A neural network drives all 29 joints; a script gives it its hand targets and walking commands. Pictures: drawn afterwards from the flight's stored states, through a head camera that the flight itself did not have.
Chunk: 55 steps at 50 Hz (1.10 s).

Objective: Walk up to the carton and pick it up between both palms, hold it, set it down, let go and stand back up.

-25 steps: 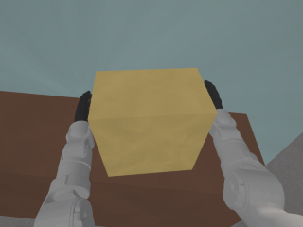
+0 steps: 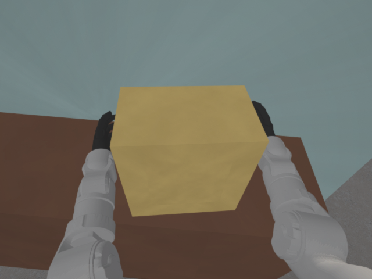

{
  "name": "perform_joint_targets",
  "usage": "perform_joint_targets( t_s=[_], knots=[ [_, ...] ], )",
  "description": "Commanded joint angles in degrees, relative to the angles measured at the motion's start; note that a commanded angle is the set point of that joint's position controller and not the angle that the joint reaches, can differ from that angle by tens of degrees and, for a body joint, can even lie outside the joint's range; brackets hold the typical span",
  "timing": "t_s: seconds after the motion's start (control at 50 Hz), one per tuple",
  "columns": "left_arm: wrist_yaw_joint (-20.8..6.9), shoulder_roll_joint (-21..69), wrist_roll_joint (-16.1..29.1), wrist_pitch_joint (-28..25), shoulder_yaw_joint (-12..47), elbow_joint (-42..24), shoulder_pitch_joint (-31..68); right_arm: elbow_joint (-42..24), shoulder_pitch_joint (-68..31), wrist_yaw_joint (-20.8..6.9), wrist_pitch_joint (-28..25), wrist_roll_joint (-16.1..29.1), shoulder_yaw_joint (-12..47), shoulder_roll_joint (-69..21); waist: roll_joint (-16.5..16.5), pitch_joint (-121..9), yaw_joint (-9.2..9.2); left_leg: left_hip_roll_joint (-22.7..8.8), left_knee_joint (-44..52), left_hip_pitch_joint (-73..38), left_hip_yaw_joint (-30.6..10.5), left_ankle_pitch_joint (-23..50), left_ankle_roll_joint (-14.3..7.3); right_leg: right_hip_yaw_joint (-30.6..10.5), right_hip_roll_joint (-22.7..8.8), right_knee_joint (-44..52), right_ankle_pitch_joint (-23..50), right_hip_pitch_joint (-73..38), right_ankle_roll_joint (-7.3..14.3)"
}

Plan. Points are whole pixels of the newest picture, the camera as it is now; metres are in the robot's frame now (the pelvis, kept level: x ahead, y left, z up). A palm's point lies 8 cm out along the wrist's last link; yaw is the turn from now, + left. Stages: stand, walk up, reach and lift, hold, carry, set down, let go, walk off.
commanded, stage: set down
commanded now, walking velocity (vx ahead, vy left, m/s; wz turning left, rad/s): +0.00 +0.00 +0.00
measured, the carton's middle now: (184, 155) +0.40 +0.05 +0.05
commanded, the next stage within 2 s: none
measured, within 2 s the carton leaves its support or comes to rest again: neither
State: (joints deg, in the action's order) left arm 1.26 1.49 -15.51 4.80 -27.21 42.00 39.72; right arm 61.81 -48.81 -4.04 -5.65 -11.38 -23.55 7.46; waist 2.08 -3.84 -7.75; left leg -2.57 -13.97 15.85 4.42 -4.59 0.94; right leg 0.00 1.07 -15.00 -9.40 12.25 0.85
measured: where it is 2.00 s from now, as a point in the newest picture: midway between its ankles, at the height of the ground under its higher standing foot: outside the picture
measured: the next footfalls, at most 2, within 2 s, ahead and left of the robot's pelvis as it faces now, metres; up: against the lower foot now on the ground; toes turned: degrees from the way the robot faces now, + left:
none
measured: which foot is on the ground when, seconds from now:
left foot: down 0.00-1.00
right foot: down 0.00-1.00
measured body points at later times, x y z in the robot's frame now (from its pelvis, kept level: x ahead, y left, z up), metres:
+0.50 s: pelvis +0.00 +0.00 +0.00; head +0.03 +0.02 +0.45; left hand +0.38 +0.24 +0.08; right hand +0.46 -0.12 +0.10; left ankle +0.02 +0.13 -0.75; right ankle -0.03 -0.11 -0.75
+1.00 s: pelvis +0.00 +0.00 -0.01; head +0.04 +0.01 +0.44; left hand +0.39 +0.25 +0.05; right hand +0.47 -0.12 +0.08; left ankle +0.02 +0.13 -0.75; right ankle -0.03 -0.11 -0.75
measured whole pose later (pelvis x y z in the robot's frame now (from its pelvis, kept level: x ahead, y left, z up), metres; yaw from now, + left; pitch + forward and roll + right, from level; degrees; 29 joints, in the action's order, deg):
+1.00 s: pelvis +0.00 +0.00 -0.01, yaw -1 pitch +15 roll -1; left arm 7.6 -7.6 2.6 -2.7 -10.3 58.0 43.6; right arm 76.0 -55.5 -1.3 -6.8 16.0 3.4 15.9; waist 1.9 -10.3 -9.4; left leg -4.9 -23.8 30.3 5.0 -8.1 1.1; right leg 0.8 2.5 -20.2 -10.3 24.6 1.2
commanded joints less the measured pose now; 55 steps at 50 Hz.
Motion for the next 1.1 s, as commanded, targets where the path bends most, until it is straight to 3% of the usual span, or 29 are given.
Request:
perform_joint_targets(
  t_s=[0.0, 0.58, 0.7, 0.76, 0.82, 0.86, 0.94, 1.02, 1.08],
  knots=[
    [-4.77, 22.29, -0.51, -2.63, 14.3, -3.82, 29.22, -5.68, -27.71, -6.04, -3.78, -2.12, 12.13, -29.42, 1.63, -24.0, -1.43, 2.16, -3.06, -12.51, 4.49, 17.1, -1.14, 3.22, -0.5, -0.34, 14.75, -8.32, -3.52],
    [-6.53, 22.83, -4.75, -1.54, 9.73, -4.34, 19.14, -7.44, -18.68, -7.1, -1.54, -6.22, 8.99, -29.66, 1.27, -15.99, -1.37, 2.3, -3.71, -13.7, 4.64, 17.88, -2.49, 3.17, -0.1, 0.11, 9.96, -5.05, -3.1],
    [-4.83, 14.25, -4.7, -1.25, 6.32, -4.12, 17.54, -7.36, -17.11, -6.0, -0.71, -6.15, 6.64, -19.42, 1.35, -15.64, -1.77, 2.47, -4.41, -13.98, 5.05, 18.29, -2.07, 2.59, 0.09, 0.1, 10.01, -4.74, -3.31],
    [-0.25, -0.18, -1.74, -2.95, 5.05, -4.55, 17.13, -6.26, -17.21, -2.63, -1.34, 0.06, 7.31, -2.7, 0.78, -17.84, -2.06, 2.75, -5.4, -13.24, 4.38, 19.84, -2.01, 1.85, 0.6, 0.21, 11.19, -4.24, -3.44],
    [5.89, -7.89, 9.09, -5.59, 12.89, -1.2, 22.07, 0.01, -24.43, 0.43, -1.37, 13.94, 17.84, 5.86, -0.67, -26.58, -1.79, 1.84, -8.73, -9.24, 1.59, 20.63, -1.02, 0.46, 2.27, -0.62, 12.34, 0.18, -1.89],
    [7.24, -11.56, 13.74, -6.9, 15.11, 1.17, 24.75, 3.44, -26.63, 1.38, -1.99, 20.89, 22.91, 9.9, -1.63, -32.25, -3.09, 1.14, -10.83, -8.84, 0.88, 21.51, 0.03, 0.41, 2.4, -2.01, 12.12, 3.3, -1.39],
    [7.16, -17.89, 19.26, -10.9, 17.45, 6.41, 28.67, 5.29, -30.94, 3.02, -4.07, 29.7, 28.07, 16.78, -2.3, -40.11, -3.86, 1.0, -14.82, -7.16, 0.95, 23.07, 2.1, 0.81, 2.7, -5.86, 14.23, 5.08, -1.63],
    [5.79, -20.31, 24.03, -12.5, 21.53, 9.02, 29.59, 7.57, -32.64, 2.67, -6.12, 33.5, 30.22, 22.19, -3.79, -41.08, -1.84, 0.78, -16.46, -8.5, 0.61, 24.35, 3.76, 2.95, 3.77, -7.03, 14.89, 8.74, -1.18],
    [4.42, -22.39, 27.63, -13.19, 23.66, 12.45, 29.73, 9.36, -32.94, 1.84, -6.37, 34.85, 31.16, 24.34, -1.31, -40.13, -0.87, 0.58, -16.4, -5.4, 0.25, 20.12, 2.78, 3.12, 3.41, -7.44, 11.09, 11.82, -1.37]
  ],
)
